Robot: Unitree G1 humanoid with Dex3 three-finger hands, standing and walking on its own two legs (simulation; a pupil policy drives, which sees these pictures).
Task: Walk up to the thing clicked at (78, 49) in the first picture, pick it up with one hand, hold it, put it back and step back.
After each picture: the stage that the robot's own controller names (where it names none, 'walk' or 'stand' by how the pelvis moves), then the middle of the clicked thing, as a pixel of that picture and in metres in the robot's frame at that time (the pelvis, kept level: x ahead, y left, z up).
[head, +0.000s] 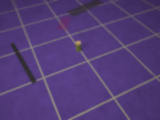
stand; (78, 46) +1.36 +0.09 -0.72
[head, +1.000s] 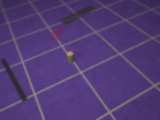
walk; (70, 57) +1.22 +0.26 -0.70
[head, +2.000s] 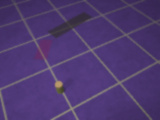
walk; (59, 87) +0.74 +0.29 -0.71
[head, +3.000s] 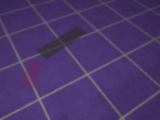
walk; out of the picture +0.40 +0.24 -0.70
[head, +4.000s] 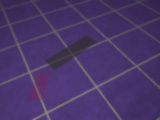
stand; out of the picture +0.31 +0.23 -0.72
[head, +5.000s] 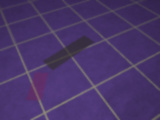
stand; out of the picture +0.31 +0.23 -0.73
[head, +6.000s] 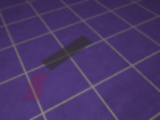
stand; out of the picture +0.31 +0.25 -0.73
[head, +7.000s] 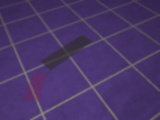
stand; out of the picture +0.30 +0.25 -0.73
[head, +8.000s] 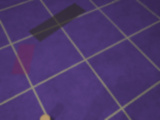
go down; out of the picture +0.33 +0.24 -0.65
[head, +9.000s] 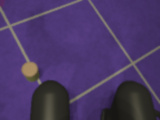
go down; (31, 72) +0.40 +0.24 -0.30
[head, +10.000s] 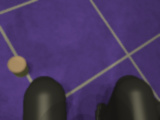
close in; (19, 67) +0.39 +0.26 -0.27
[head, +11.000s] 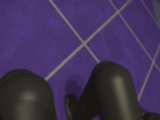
close in; out of the picture +0.39 +0.27 -0.22
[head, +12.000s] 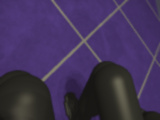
close; out of the picture +0.38 +0.28 -0.22
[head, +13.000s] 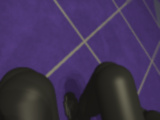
lift; out of the picture +0.35 +0.27 -0.22
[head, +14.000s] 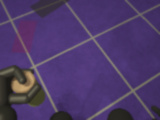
lift; (30, 90) +0.32 +0.20 -0.02
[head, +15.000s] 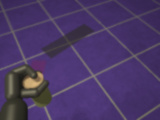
hold; (38, 90) +0.33 +0.18 +0.00
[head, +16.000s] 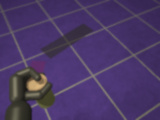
hold; (42, 91) +0.33 +0.17 -0.01
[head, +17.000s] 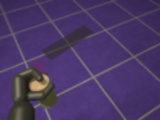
hold; (44, 92) +0.33 +0.17 +0.00
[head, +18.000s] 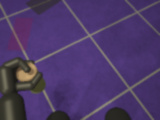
crouch; (32, 79) +0.37 +0.20 -0.07
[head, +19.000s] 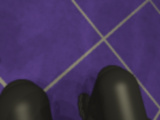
lower; out of the picture +0.41 +0.28 -0.20
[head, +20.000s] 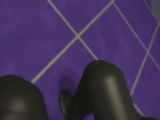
lower; out of the picture +0.40 +0.30 -0.23
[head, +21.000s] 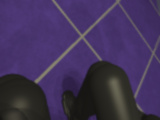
lower; out of the picture +0.39 +0.30 -0.22
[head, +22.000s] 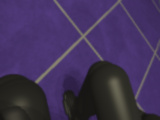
lower; out of the picture +0.39 +0.30 -0.22
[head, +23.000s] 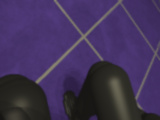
lower; out of the picture +0.39 +0.30 -0.22
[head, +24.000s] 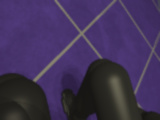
open; out of the picture +0.38 +0.28 -0.22
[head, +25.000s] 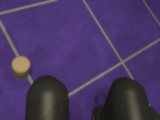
stand; (21, 68) +0.39 +0.24 -0.27
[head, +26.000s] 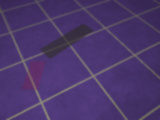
stand; out of the picture +0.33 +0.22 -0.64
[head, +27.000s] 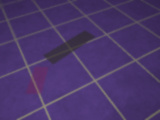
stand; out of the picture +0.35 +0.23 -0.66
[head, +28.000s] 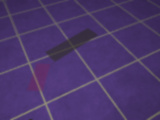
stand; out of the picture +0.34 +0.22 -0.67
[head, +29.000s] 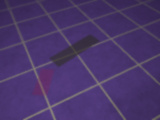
stand; out of the picture +0.36 +0.22 -0.72
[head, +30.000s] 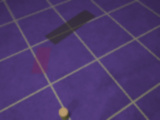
walk; (64, 114) +0.42 +0.19 -0.70
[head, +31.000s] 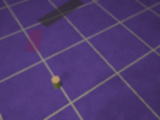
walk; (56, 82) +0.69 +0.22 -0.70
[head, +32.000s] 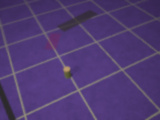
stand; (67, 72) +0.96 +0.24 -0.70
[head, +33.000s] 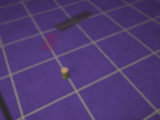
stand; (65, 73) +0.95 +0.23 -0.72
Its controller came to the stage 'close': yes
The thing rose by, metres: 0.71
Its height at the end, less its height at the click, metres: +0.00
